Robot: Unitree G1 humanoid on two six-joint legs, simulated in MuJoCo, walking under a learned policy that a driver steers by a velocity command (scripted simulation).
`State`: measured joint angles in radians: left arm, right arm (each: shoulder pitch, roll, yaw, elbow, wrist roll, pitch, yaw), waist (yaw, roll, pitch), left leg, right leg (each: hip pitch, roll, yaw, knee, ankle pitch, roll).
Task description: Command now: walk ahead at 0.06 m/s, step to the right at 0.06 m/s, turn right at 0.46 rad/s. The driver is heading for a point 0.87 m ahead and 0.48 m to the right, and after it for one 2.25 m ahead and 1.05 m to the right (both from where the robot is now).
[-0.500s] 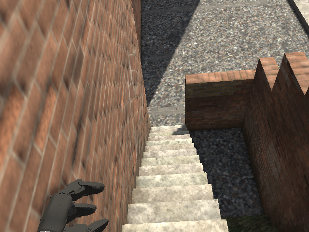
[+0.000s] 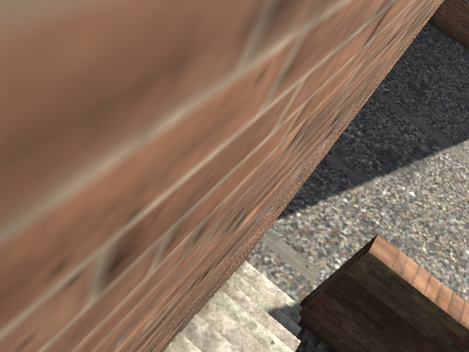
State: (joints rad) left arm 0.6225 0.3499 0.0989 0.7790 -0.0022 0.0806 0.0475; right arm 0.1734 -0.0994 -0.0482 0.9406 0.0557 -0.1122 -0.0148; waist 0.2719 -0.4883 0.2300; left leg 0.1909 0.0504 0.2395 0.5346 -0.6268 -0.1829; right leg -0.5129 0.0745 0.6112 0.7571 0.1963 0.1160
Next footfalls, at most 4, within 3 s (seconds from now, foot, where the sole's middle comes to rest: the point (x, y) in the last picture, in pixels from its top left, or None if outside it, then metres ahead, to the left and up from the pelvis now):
none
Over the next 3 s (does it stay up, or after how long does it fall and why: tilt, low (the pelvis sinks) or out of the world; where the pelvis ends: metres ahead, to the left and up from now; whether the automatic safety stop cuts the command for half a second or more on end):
falls after 0.32 s (tilt)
